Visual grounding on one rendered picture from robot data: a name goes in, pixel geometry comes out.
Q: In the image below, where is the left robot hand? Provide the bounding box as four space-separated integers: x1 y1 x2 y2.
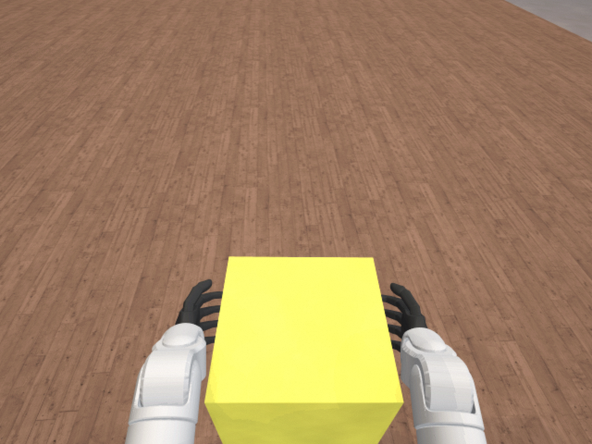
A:
175 279 223 345

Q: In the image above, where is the carton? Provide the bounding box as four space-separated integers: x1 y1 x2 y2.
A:
204 257 403 444

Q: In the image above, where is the right robot forearm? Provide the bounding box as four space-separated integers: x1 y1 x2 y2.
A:
401 327 487 444

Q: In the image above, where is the right robot hand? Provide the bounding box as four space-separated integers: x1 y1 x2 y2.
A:
381 283 427 352

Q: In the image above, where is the left robot forearm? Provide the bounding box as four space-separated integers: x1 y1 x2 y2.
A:
125 323 206 444

